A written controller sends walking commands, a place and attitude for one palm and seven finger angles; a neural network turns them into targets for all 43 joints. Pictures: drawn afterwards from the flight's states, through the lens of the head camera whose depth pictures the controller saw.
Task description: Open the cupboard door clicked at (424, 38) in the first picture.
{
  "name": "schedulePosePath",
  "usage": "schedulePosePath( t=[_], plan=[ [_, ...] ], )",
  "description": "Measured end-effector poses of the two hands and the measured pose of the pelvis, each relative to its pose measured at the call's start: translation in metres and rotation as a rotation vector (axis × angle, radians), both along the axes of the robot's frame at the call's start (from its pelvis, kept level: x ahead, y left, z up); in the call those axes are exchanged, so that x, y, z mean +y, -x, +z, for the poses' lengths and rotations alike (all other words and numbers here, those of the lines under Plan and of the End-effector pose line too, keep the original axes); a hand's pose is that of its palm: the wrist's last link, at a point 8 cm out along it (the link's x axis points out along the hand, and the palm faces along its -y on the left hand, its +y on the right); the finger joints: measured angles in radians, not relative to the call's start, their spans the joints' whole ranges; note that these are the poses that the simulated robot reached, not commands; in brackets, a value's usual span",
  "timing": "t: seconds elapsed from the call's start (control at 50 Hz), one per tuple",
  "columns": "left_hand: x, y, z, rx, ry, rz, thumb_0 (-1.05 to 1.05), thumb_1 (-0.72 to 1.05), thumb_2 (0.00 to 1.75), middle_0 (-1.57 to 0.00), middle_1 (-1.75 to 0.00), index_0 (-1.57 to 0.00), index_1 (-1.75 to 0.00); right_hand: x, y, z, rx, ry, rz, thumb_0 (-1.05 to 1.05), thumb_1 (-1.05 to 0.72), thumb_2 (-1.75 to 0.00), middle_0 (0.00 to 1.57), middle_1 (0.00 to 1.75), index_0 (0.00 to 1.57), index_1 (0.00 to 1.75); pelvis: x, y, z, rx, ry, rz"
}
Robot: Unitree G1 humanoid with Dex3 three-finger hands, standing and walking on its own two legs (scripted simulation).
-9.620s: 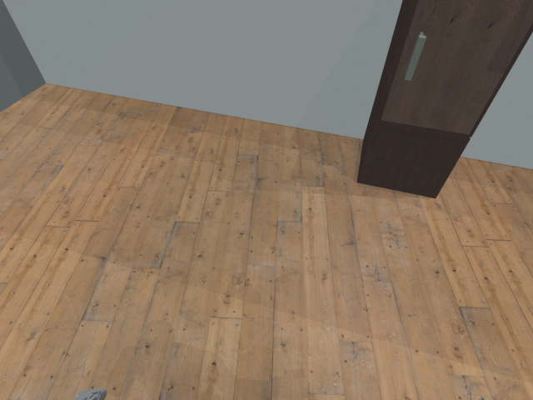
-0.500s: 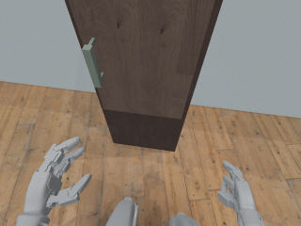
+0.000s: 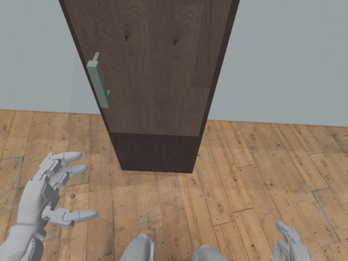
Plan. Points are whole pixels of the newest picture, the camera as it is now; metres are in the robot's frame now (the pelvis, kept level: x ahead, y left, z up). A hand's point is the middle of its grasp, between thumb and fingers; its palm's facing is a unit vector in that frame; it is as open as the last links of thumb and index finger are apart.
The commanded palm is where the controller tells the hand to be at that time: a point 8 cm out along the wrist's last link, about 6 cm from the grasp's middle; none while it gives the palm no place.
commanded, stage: raise the hand with hooked fingers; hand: left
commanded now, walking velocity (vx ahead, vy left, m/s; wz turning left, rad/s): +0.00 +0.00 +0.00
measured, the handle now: (101, 81) +0.58 +0.24 +0.04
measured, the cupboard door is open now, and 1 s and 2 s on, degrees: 0 0 0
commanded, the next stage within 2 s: move the hooked fingers beside the handle in 1.02 s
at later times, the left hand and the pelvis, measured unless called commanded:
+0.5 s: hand (41, 171) +0.29 +0.29 +0.05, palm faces +0.02 -1.00 -0.06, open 14.0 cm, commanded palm +0.27 +0.34 +0.06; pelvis +0.01 +0.02 +0.01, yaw +0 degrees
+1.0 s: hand (47, 166) +0.30 +0.28 +0.06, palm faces +0.01 -1.00 -0.05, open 14.0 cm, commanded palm +0.27 +0.33 +0.06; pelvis +0.01 +0.01 +0.01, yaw +0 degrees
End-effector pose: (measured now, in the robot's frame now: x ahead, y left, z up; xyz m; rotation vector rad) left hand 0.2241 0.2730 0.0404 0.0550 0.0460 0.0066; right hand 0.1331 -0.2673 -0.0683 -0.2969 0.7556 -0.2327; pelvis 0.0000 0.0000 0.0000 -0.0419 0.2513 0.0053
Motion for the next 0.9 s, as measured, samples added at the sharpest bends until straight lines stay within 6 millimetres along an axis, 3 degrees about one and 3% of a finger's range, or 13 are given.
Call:
schedulePosePath(
  t=[0.18, 0.32, 0.58, 0.74, 0.9],
  plan=[
    [0.026, -0.009, 0.009, -0.011, -0.009, 0.014, -0.01, -0.36, 0.35, -0.29, -1.11, -0.29, -1.12, 0.036, -0.034, 0.012, -0.066, -0.037, 0.099, 0.01, -0.9, -0.9, 0.2, 0.3, 0.2, 0.3, 0.01, -0.002, 0.005, -0.008, 0.014, 0.011],
    [0.049, -0.021, 0.012, 0.004, -0.001, 0.023, -0.01, -0.46, 0.31, -0.3, -1.18, -0.29, -1.18, 0.053, -0.042, 0.011, -0.053, -0.053, 0.139, 0.01, -0.9, -0.9, 0.21, 0.3, 0.21, 0.3, 0.015, -0.006, 0.007, -0.007, 0.022, 0.017],
    [0.076, -0.05, 0.02, 0.008, 0.005, 0.011, -0.01, -0.49, 0.3, -0.3, -1.2, -0.3, -1.2, 0.036, -0.019, 0.008, 0.035, -0.015, 0.09, 0.01, -0.9, -0.9, 0.21, 0.3, 0.21, 0.3, 0.017, -0.01, 0.01, 0.003, 0.024, 0.01],
    [0.068, -0.055, 0.018, 0.011, 0.011, -0.015, -0.01, -0.49, 0.3, -0.3, -1.2, -0.29, -1.2, 0.025, -0.007, 0.01, 0.058, -0.004, 0.059, 0.01, -0.9, -0.9, 0.21, 0.3, 0.21, 0.3, 0.016, -0.012, 0.011, 0.011, 0.019, 0.001],
    [0.063, -0.054, 0.016, 0.004, 0.01, 0.004, -0.01, -0.49, 0.3, -0.3, -1.2, -0.3, -1.2, 0.025, -0.009, 0.008, 0.057, -0.017, 0.058, 0.01, -0.9, -0.9, 0.21, 0.3, 0.21, 0.3, 0.012, -0.012, 0.01, 0.012, 0.016, 0.0]
  ],
)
